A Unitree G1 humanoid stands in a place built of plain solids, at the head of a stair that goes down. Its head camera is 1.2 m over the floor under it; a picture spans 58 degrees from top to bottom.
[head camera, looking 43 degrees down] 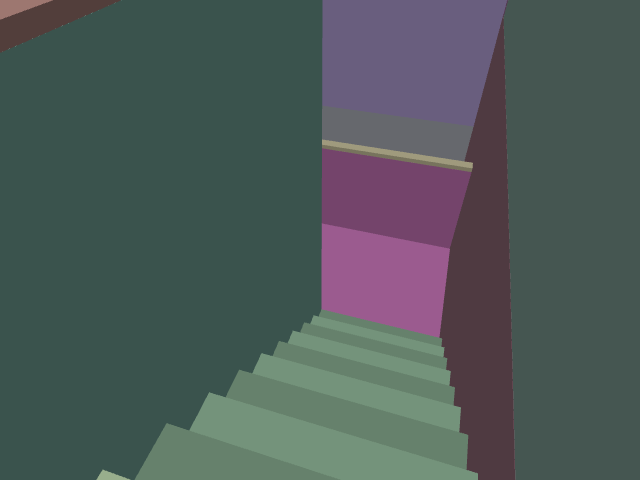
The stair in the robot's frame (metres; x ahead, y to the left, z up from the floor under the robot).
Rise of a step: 0.20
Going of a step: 0.22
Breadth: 1.02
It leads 17 degrees to the right of straight ahead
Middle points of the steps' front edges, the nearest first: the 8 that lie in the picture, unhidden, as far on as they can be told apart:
0.69 -0.05 -0.39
0.90 -0.12 -0.59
1.11 -0.18 -0.79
1.32 -0.25 -0.99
1.54 -0.31 -1.18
1.75 -0.37 -1.38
1.96 -0.44 -1.58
2.17 -0.50 -1.77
